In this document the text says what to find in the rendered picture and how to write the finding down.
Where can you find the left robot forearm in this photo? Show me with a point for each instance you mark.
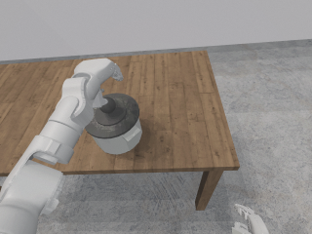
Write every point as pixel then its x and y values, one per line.
pixel 72 114

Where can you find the knob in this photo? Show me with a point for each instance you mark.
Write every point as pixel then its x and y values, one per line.
pixel 109 107

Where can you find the lid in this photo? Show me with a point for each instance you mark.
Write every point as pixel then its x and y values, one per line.
pixel 116 123

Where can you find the right robot hand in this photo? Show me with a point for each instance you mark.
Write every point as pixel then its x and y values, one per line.
pixel 254 222

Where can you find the pot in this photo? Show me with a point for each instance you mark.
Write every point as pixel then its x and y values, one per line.
pixel 121 144

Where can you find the table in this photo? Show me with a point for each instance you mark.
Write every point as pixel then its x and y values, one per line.
pixel 183 123

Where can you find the robot left upper arm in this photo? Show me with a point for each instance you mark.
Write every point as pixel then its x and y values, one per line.
pixel 35 191

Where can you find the left robot hand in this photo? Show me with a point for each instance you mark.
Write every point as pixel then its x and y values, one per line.
pixel 103 68

